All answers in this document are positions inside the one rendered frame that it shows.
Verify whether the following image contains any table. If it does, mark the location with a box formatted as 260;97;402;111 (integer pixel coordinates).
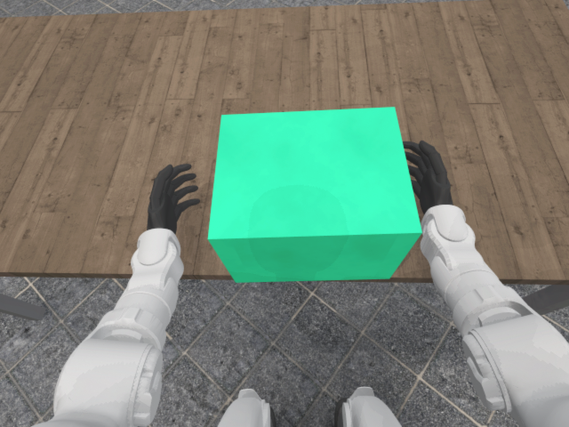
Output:
0;0;569;320

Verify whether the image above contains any robot left thigh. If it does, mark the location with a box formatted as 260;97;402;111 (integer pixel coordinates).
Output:
218;398;270;427

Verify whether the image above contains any robot thigh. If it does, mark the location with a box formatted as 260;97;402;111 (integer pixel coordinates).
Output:
342;396;402;427
218;398;270;427

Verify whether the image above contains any right robot hand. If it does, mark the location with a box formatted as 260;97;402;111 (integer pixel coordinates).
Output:
403;141;453;214

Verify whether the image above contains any robot right thigh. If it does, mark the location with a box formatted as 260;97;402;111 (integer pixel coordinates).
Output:
342;396;402;427

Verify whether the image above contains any robot right upper arm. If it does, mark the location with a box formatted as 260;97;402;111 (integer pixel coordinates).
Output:
461;314;569;427

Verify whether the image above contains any robot left upper arm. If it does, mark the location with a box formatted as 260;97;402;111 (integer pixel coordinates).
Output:
31;338;163;427

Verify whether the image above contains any right robot forearm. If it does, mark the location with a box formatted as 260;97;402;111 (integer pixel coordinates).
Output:
421;205;569;354

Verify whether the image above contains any carton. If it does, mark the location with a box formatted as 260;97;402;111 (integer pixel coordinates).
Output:
208;107;422;283

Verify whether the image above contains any left robot forearm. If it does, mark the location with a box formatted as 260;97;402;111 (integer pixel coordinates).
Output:
53;229;184;414

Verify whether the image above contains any left robot hand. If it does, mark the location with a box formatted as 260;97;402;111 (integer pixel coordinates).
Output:
147;164;200;234

